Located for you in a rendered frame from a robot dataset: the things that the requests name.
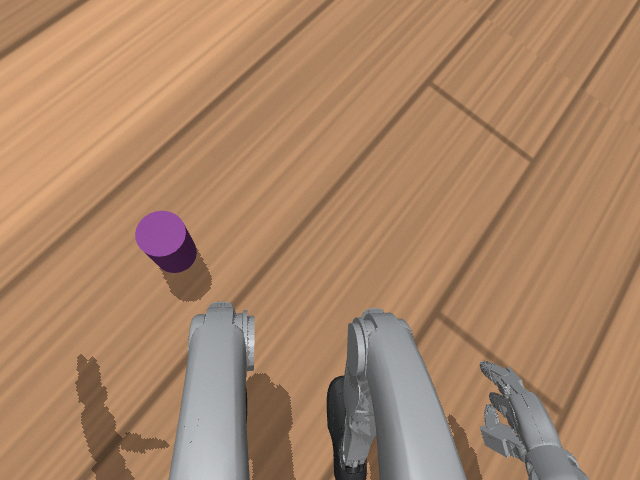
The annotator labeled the can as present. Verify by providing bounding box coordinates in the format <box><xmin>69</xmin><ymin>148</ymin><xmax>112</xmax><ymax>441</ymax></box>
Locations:
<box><xmin>135</xmin><ymin>211</ymin><xmax>197</xmax><ymax>273</ymax></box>

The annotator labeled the right robot foot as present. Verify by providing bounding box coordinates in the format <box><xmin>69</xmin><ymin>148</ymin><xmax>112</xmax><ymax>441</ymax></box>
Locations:
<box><xmin>327</xmin><ymin>376</ymin><xmax>367</xmax><ymax>480</ymax></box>

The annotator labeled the right robot arm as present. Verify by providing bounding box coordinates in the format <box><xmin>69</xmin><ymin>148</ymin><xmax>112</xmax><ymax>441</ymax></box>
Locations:
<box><xmin>525</xmin><ymin>445</ymin><xmax>589</xmax><ymax>480</ymax></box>

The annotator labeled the right robot hand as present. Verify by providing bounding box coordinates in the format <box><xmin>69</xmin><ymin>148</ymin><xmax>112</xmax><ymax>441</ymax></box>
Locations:
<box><xmin>480</xmin><ymin>361</ymin><xmax>563</xmax><ymax>463</ymax></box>

